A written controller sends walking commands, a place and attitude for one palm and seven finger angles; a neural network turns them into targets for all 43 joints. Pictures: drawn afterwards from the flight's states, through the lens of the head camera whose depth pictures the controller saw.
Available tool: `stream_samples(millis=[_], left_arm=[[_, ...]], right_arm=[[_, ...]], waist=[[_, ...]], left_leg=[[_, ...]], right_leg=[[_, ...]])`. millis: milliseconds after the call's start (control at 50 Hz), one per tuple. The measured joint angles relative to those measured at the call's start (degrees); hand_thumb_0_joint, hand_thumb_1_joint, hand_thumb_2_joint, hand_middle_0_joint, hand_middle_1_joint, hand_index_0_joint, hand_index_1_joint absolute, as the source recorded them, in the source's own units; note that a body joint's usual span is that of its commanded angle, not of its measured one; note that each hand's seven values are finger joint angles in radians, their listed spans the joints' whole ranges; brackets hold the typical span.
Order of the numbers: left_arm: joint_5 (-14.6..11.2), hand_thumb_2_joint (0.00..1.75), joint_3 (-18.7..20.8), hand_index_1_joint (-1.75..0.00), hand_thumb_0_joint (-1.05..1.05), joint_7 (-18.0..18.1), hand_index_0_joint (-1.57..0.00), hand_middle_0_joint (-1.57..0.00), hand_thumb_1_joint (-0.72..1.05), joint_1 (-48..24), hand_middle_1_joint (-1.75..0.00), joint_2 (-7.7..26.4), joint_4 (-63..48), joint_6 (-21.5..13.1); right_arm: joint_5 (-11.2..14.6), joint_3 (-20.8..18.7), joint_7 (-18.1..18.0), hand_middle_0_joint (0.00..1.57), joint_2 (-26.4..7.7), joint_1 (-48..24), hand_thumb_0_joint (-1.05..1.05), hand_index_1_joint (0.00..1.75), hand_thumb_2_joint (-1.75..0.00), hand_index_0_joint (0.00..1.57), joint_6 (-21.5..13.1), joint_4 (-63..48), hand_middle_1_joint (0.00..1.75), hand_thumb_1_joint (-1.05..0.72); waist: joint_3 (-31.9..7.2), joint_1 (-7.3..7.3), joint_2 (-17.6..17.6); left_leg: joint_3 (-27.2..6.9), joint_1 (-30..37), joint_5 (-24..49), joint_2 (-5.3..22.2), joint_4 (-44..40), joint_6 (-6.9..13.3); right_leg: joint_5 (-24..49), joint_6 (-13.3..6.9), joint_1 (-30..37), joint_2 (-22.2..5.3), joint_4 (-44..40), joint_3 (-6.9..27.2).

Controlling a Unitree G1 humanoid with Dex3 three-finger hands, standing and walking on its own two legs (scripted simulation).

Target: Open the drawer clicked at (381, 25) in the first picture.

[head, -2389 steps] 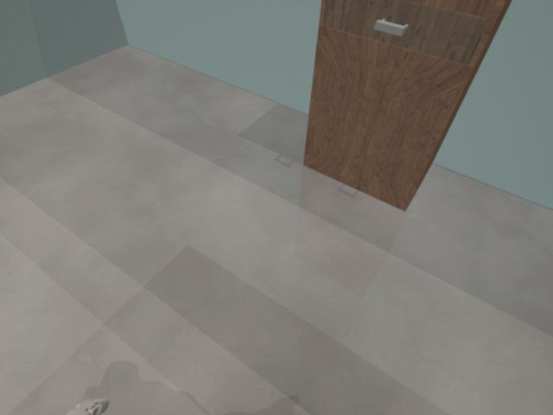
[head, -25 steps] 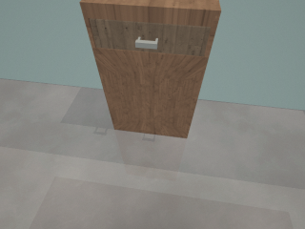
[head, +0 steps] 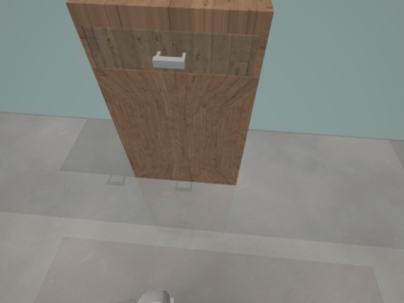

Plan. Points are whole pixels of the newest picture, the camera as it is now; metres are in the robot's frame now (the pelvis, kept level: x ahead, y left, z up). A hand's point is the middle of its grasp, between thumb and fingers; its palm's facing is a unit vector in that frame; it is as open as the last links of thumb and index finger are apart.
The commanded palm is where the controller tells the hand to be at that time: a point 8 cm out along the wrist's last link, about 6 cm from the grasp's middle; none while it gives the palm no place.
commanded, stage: take the last steps up to it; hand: left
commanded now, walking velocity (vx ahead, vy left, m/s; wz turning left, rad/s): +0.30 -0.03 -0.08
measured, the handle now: (170, 58) +0.79 +0.15 +0.04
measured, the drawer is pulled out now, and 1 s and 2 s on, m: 0.00 0.00 0.00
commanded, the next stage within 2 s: come to a stop and stand still in 0.52 s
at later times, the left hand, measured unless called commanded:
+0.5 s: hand (133, 249) +0.26 +0.20 -0.17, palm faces -0.04 -0.97 -0.23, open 7.3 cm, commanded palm none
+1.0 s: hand (149, 220) +0.34 +0.17 -0.17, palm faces -0.03 -0.97 -0.26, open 7.4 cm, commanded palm none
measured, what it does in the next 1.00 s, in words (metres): walks ahead: left foot, then right foot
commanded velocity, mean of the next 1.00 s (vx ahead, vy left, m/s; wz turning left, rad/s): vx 0.02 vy -0.02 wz -0.02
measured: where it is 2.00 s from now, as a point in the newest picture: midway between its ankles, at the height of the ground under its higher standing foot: (209, 293)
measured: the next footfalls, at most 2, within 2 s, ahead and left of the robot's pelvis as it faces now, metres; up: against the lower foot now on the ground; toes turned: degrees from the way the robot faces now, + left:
left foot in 0.20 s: +0.21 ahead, +0.14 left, +0.00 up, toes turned +5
right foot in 0.50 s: +0.31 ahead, -0.14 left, +0.00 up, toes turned -7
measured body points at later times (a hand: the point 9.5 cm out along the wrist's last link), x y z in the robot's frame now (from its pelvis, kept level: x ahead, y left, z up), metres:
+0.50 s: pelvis +0.17 +0.00 -0.01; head +0.20 -0.01 +0.44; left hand +0.26 +0.25 -0.15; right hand +0.16 -0.24 -0.17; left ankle +0.17 +0.14 -0.74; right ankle +0.22 -0.12 -0.74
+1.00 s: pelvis +0.28 -0.03 +0.00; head +0.34 -0.04 +0.44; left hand +0.34 +0.22 -0.15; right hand +0.32 -0.27 -0.17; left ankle +0.29 +0.11 -0.74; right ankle +0.26 -0.13 -0.73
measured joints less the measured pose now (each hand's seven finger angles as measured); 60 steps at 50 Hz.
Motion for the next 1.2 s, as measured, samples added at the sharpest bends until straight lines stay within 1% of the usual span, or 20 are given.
stream_samples(millis=[80,160,180,220,260,300,380,480,520,560,620,680,760,820,920,980,1020,1080,1120,1200], left_arm=[[0.1,0.89,-0.4,-0.3,0.0,-0.1,-0.2,-0.2,0.9,2.6,-0.3,-0.8,2.2,-0.1],[-0.1,0.89,-0.4,-0.3,0.0,-0.2,-0.2,-0.2,0.9,4.2,-0.3,-1.0,3.5,0.1],[-0.2,0.89,-0.3,-0.3,0.0,-0.3,-0.2,-0.2,0.9,4.7,-0.3,-1.1,3.7,0.2],[-0.6,0.89,-0.4,-0.3,0.0,-0.6,-0.2,-0.2,0.9,5.1,-0.3,-1.4,3.7,0.9],[-0.3,0.89,-0.3,-0.3,0.0,-0.9,-0.2,-0.2,0.9,3.1,-0.3,-0.3,3.0,1.7],[0.1,0.89,0.2,-0.3,0.01,-1.1,-0.2,-0.2,0.91,0.1,-0.3,0.8,1.4,2.3],[0.4,0.9,0.7,-0.3,0.01,-1.6,-0.19,-0.2,0.91,-5.9,-0.3,1.9,-3.7,2.1],[0.7,0.9,1.1,-0.3,0.01,-1.8,-0.19,-0.2,0.93,-10.2,-0.3,4.2,-7.4,1.3],[0.8,0.9,1.2,-0.3,0.0,-1.8,-0.19,-0.2,0.93,-10.5,-0.3,5.4,-8.2,0.4],[0.6,0.9,0.9,-0.3,0.0,-1.2,-0.19,-0.2,0.92,-11.2,-0.3,4.9,-7.8,-0.1],[0.4,0.9,0.6,-0.3,0.0,-0.5,-0.19,-0.2,0.92,-10.4,-0.3,3.9,-6.9,0.2],[0.3,0.9,0.3,-0.3,0.0,-0.1,-0.2,-0.2,0.91,-9.1,-0.3,2.9,-5.4,0.5],[-0.6,0.89,-0.5,-0.3,0.0,0.7,-0.2,-0.2,0.92,-7.9,-0.3,1.5,-3.6,1.6],[-0.8,0.89,-0.7,-0.3,0.01,1.3,-0.2,-0.2,0.92,-7.6,-0.3,1.6,-3.1,3.0],[-1.0,0.89,-0.1,-0.3,0.01,0.8,-0.2,-0.2,0.92,-9.2,-0.3,2.3,-4.5,4.8],[-0.8,0.89,0.5,-0.3,0.0,0.6,-0.2,-0.2,0.91,-10.3,-0.3,3.1,-5.9,4.9],[-0.3,0.89,0.8,-0.3,0.0,0.4,-0.2,-0.2,0.91,-10.3,-0.3,4.2,-7.3,4.4],[0.2,0.89,0.7,-0.3,0.0,0.6,-0.2,-0.2,0.91,-11.5,-0.3,4.5,-7.5,3.9],[0.2,0.89,0.5,-0.3,0.0,0.9,-0.2,-0.2,0.91,-12.1,-0.3,4.2,-7.7,3.9],[0.1,0.89,0.0,-0.3,0.0,1.1,-0.2,-0.2,0.91,-12.3,-0.3,3.7,-8.0,3.4]], right_arm=[[0.1,-0.3,0.3,0.2,-0.1,-5.1,0.01,0.3,-0.9,0.2,-0.8,-2.7,0.3,-0.93],[0.2,0.1,0.4,0.19,-0.5,-9.5,0.01,0.3,-0.9,0.2,-2.1,-4.9,0.3,-0.93],[0.1,0.3,0.3,0.19,-0.7,-10.1,0.01,0.3,-0.9,0.2,-2.8,-5.5,0.3,-0.93],[-0.4,0.4,-0.4,0.2,-0.8,-10.9,0.01,0.3,-0.9,0.2,-4.5,-6.6,0.3,-0.93],[-0.4,0.6,-0.7,0.2,0.1,-10.6,0.0,0.3,-0.9,0.2,-4.9,-7.2,0.3,-0.92],[-0.5,0.8,-1.1,0.2,0.8,-9.0,0.0,0.3,-0.9,0.2,-5.0,-7.1,0.3,-0.92],[-0.4,0.0,-1.8,0.2,0.0,-5.1,-0.01,0.3,-0.9,0.2,-4.6,-5.6,0.3,-0.95],[-0.8,-0.1,-0.7,0.2,-1.4,-0.3,-0.01,0.3,-0.9,0.2,-2.2,-3.2,0.3,-0.95],[-0.5,-0.1,-0.3,0.2,-1.4,1.7,0.0,0.3,-0.9,0.2,-1.4,-2.5,0.3,-0.94],[-0.3,-0.2,-0.1,0.2,-1.9,1.9,0.0,0.3,-0.9,0.2,-0.4,-1.6,0.3,-0.93],[-0.2,-0.3,0.1,0.2,-1.8,1.2,0.01,0.3,-0.9,0.2,-0.1,-1.1,0.3,-0.93],[0.0,0.2,0.0,0.19,-0.9,0.2,0.01,0.3,-0.9,0.2,-0.7,-2.0,0.3,-0.92],[0.3,1.6,-0.7,0.19,0.0,-1.1,0.01,0.3,-0.9,0.2,-2.3,-2.8,0.3,-0.92],[0.5,1.7,-1.8,0.2,0.5,-2.2,0.02,0.3,-0.9,0.2,-1.5,-2.2,0.3,-0.94],[0.4,1.1,-2.6,0.2,0.0,-5.2,0.01,0.3,-0.9,0.2,-0.2,-4.0,0.3,-0.94],[0.2,0.4,-2.7,0.2,-0.9,-6.4,0.01,0.3,-0.9,0.2,0.5,-4.9,0.3,-0.93],[0.4,0.1,-2.5,0.2,-1.5,-6.5,0.01,0.3,-0.9,0.2,1.0,-5.3,0.3,-0.92],[0.7,-0.9,-1.9,0.2,-3.2,-7.3,0.01,0.3,-0.9,0.2,2.3,-5.4,0.3,-0.92],[0.7,-1.2,-1.8,0.2,-4.0,-8.2,0.01,0.3,-0.9,0.2,3.0,-5.1,0.3,-0.92],[0.8,-0.8,-1.1,0.2,-4.2,-8.9,0.01,0.3,-0.9,0.2,2.9,-5.0,0.3,-0.92]], waist=[[1.2,0.45,-0.7],[2.4,1.04,-1.6],[2.4,1.09,-1.7],[2.0,1.11,-1.0],[2.1,1.31,-2.4],[1.6,1.32,-2.9],[0.6,0.93,-1.6],[-0.7,-0.64,-0.3],[-1.4,-0.77,-0.9],[-0.6,-1.11,0.7],[-0.3,-1.75,1.2],[-0.4,-2.02,0.3],[0.4,-1.18,0.7],[0.2,-0.37,-1.0],[2.1,-0.14,-0.4],[2.9,-0.29,1.3],[2.4,-0.1,1.2],[2.5,-0.45,2.6],[2.5,-0.38,2.9],[2.0,-0.19,1.9]], left_leg=[[0.0,-2.8,4.8,0.3,-6.9,0.5],[1.1,-0.9,8.2,-0.8,-16.3,1.9],[1.4,1.0,9.5,-1.2,-19.6,2.6],[1.1,2.1,12.4,-0.3,-19.9,4.5],[2.7,3.2,10.0,-0.5,-18.0,3.8],[3.4,5.5,9.3,-1.0,-20.4,3.0],[3.2,9.8,10.8,-1.5,-26.6,2.2],[2.2,12.5,6.7,-0.6,-24.8,0.8],[1.8,11.7,1.3,-0.8,-19.7,0.7],[-0.5,8.6,-5.5,-0.6,-9.4,1.4],[-1.6,3.3,-4.5,-0.8,1.6,1.5],[-0.8,2.4,-1.3,-0.8,-4.3,1.1],[-1.4,7.1,14.2,-0.7,-21.3,1.0],[-0.4,9.3,7.4,-1.7,-22.3,1.8],[0.2,11.3,8.0,-1.8,-26.0,1.8],[0.0,11.6,8.5,-0.9,-26.5,0.9],[0.0,10.8,7.5,-1.0,-24.4,0.0],[-3.7,6.5,-3.1,-2.5,-9.9,0.1],[-5.4,3.8,-5.1,-4.1,0.3,0.0],[-5.2,4.4,-4.4,-4.9,1.3,-0.6]], right_leg=[[-0.2,0.6,3.5,0.4,-3.4,0.8],[-3.6,1.7,6.3,0.0,-2.1,1.2],[-5.5,1.9,5.8,-0.1,0.9,1.5],[-9.1,2.0,-0.4,0.2,16.7,1.5],[-9.4,2.0,-8.7,-0.8,34.6,2.0],[-6.1,2.4,-15.8,-2.7,42.8,0.9],[-1.6,3.3,-22.2,-6.1,33.1,-0.9],[1.9,3.9,-19.0,-6.3,15.9,-2.6],[4.1,3.4,-16.9,-6.2,11.8,-2.2],[3.8,2.7,-16.1,-5.2,13.8,-3.2],[2.7,2.3,-12.3,-4.3,10.4,-4.5],[3.6,2.7,-8.9,-3.9,5.6,-4.6],[1.4,3.6,-6.9,-2.5,5.9,-4.2],[0.7,4.3,-6.7,-3.7,7.7,-3.4],[-9.0,4.2,-11.2,-2.7,17.1,-0.7],[-5.2,3.7,-12.3,-1.8,14.8,-0.4],[6.5,3.0,-11.3,-2.5,9.1,-0.1],[1.8,1.3,-11.0,-2.2,10.7,-1.4],[1.1,0.9,-10.5,-2.2,9.9,-1.7],[3.6,0.8,-9.4,-2.6,6.2,-1.8]])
